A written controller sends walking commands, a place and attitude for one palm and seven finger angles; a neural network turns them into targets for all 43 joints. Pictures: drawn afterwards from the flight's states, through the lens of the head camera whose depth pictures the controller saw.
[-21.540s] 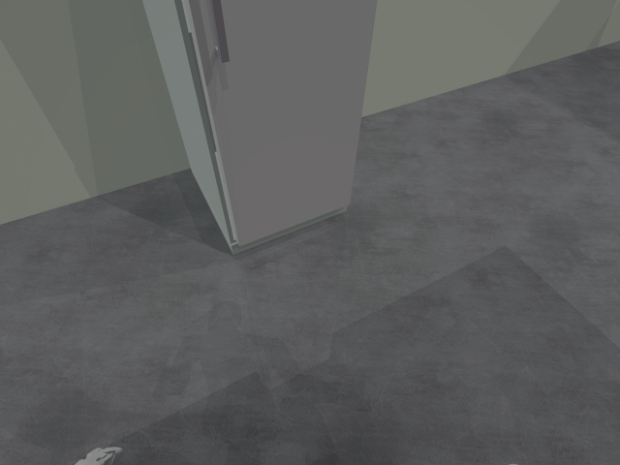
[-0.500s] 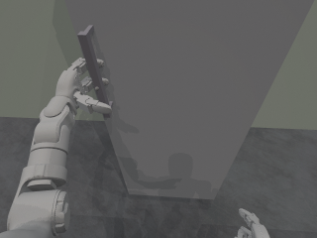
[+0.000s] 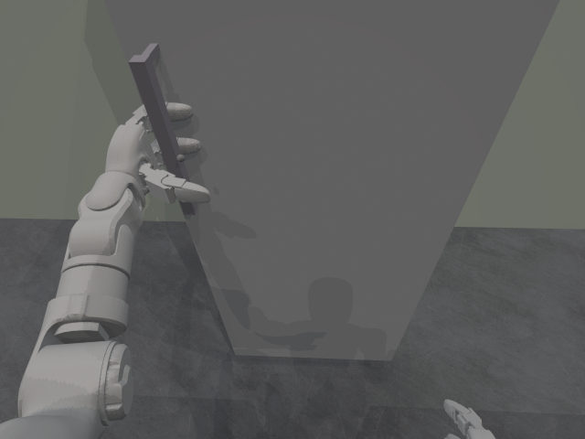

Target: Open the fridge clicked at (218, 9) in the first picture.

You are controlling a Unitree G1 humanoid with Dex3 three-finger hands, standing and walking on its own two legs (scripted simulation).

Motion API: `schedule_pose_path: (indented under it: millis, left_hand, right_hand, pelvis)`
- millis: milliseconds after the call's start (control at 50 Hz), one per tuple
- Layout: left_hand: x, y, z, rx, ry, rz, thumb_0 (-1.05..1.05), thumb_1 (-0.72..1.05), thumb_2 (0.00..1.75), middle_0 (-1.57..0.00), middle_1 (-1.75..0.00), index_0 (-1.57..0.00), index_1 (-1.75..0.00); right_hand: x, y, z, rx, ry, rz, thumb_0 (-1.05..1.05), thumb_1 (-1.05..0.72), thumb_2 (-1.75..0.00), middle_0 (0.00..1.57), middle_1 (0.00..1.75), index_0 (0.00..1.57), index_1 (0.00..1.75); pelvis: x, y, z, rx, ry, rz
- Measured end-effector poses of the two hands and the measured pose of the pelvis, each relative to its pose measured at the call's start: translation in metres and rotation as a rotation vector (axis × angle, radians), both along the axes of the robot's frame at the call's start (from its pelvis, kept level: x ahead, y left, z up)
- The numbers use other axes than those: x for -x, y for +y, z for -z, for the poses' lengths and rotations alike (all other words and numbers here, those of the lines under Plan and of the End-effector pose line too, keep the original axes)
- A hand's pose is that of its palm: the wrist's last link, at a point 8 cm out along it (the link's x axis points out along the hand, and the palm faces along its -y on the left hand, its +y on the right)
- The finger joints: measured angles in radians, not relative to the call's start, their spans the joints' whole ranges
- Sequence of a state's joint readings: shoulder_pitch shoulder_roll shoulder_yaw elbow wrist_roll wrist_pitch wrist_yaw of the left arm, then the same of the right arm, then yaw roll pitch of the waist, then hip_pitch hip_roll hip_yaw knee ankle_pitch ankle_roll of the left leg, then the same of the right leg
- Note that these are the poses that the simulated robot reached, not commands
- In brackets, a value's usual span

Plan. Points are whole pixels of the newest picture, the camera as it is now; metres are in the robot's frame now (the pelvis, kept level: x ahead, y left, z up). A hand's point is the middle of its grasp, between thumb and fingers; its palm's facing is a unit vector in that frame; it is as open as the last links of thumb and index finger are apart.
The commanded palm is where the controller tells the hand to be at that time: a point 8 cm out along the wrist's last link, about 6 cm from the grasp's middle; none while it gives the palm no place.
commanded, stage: slide the fingers in behind the handle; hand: left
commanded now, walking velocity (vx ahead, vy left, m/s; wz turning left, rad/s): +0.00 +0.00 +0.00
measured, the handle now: (174, 140) +0.47 +0.20 +0.18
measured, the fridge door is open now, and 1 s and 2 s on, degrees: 0 0 2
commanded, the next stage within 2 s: grip the handle and tug to test in 0.06 s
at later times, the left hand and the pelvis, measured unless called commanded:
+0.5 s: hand (174, 158) +0.42 +0.18 +0.19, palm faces +0.01 -1.00 -0.02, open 11.2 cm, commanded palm +0.39 +0.23 +0.19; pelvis +0.00 +0.00 +0.00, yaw +0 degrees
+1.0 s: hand (180, 156) +0.42 +0.17 +0.19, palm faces +0.01 -1.00 -0.01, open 5.2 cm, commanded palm +0.39 +0.22 +0.19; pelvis +0.01 +0.00 +0.00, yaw +0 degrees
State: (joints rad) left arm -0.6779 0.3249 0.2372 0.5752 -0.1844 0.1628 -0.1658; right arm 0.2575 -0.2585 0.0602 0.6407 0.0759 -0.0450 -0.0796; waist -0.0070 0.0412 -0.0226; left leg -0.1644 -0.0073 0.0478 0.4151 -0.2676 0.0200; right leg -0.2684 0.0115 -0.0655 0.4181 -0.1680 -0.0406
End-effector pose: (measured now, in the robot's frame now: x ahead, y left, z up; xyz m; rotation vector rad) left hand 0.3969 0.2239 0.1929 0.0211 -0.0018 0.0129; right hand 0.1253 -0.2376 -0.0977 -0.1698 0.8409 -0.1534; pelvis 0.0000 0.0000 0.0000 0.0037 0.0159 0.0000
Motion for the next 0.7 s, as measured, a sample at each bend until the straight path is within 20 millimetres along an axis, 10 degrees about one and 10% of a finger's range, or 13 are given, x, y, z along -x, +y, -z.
schedule_pose_path:
  millis: [320, 700]
  left_hand:
    - [-0.003, 0.001, 0.001, 0.000, 0.001, -0.002, -0.02, -0.42, 0.33, -0.31, -1.21, -0.31, -1.21]
    - [0.000, 0.009, 0.000, 0.004, -0.009, 0.012, 0.00, 0.36, 0.66, -0.40, -1.32, -0.39, -1.32]
  right_hand:
    - [-0.011, -0.004, -0.004, 0.007, -0.022, -0.009, 0.01, -0.90, -0.90, 0.20, 0.30, 0.20, 0.29]
    - [-0.017, 0.001, -0.005, 0.009, -0.025, -0.022, 0.01, -0.90, -0.90, 0.20, 0.30, 0.20, 0.29]
  pelvis:
    - [-0.002, -0.003, 0.000, 0.001, 0.006, -0.002]
    - [-0.004, 0.001, 0.001, 0.004, 0.008, -0.009]
